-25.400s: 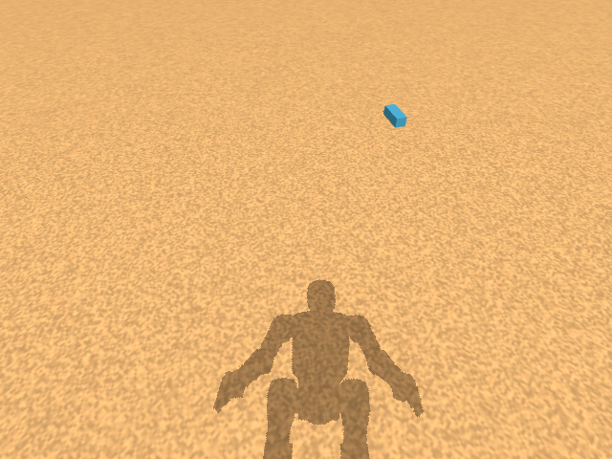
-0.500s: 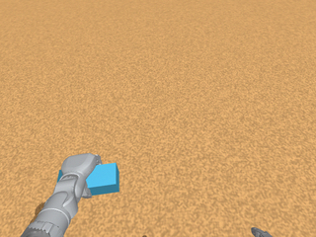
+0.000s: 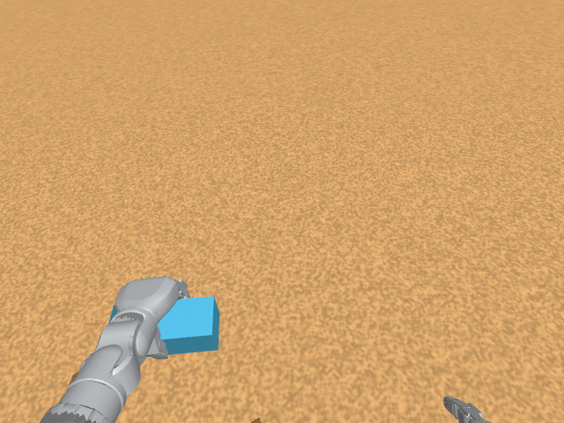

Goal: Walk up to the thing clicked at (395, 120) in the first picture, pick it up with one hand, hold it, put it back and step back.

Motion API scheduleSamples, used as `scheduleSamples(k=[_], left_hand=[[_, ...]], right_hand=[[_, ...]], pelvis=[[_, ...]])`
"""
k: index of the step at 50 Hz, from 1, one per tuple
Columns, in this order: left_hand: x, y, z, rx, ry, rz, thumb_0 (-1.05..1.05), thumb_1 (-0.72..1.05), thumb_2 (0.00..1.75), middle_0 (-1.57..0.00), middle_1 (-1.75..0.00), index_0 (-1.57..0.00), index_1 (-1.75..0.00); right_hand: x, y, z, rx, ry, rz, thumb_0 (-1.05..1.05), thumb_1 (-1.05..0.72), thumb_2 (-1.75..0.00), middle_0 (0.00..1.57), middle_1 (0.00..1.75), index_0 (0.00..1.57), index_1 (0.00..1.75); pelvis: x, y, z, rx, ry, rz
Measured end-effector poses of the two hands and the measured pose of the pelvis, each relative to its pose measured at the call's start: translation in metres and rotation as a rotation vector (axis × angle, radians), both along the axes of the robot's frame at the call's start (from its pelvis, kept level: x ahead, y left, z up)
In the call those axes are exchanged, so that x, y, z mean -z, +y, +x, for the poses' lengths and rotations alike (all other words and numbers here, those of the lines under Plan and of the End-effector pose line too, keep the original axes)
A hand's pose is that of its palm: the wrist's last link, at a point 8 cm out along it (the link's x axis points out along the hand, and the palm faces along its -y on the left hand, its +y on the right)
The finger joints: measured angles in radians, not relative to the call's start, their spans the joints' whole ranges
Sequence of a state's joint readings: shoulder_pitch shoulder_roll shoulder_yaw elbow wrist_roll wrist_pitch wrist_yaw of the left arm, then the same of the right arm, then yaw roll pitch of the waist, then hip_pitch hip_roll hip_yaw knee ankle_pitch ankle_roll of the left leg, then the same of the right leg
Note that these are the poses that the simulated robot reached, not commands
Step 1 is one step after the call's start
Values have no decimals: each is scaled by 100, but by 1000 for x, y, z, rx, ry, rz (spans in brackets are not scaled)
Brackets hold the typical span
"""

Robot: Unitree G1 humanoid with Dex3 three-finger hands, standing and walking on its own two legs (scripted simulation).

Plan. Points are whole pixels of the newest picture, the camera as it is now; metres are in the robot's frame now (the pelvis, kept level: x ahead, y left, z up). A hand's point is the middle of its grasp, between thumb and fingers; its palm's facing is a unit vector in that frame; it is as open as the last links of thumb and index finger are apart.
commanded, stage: hold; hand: left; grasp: from above
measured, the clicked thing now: (166, 327) +0.31 +0.22 -0.08
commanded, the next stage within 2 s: crouch in 1.08 s
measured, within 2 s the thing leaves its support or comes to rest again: neither
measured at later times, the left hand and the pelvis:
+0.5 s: hand (156, 327) +0.29 +0.21 -0.03, palm faces -0.43 -0.07 -0.90, open 9.6 cm; pelvis +0.00 +0.00 +0.01, yaw +0 degrees
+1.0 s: hand (156, 325) +0.29 +0.21 -0.03, palm faces -0.43 -0.07 -0.90, open 9.6 cm; pelvis +0.00 -0.01 +0.01, yaw +0 degrees
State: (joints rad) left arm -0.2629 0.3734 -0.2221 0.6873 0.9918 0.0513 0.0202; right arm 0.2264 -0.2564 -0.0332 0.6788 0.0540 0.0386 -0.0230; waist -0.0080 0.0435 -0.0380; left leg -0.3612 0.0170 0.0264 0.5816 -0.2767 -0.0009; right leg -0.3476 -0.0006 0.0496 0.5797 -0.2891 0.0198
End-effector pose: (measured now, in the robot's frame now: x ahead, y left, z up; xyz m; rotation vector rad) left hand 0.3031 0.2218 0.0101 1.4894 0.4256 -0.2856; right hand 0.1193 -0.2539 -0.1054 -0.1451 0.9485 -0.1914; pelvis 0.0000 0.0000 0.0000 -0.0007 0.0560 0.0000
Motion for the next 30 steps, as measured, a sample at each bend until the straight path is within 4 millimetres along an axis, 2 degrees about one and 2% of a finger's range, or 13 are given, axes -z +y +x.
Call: scheduleSamples(k=[30], left_hand=[[-17,-5,-11,9,1,0,-3,3,45,-75,-52,-79,-46]], right_hand=[[-9,1,16,-18,-47,15,1,-90,-89,20,30,20,30]], pelvis=[[-6,-5,-3,-1,-41,6]])
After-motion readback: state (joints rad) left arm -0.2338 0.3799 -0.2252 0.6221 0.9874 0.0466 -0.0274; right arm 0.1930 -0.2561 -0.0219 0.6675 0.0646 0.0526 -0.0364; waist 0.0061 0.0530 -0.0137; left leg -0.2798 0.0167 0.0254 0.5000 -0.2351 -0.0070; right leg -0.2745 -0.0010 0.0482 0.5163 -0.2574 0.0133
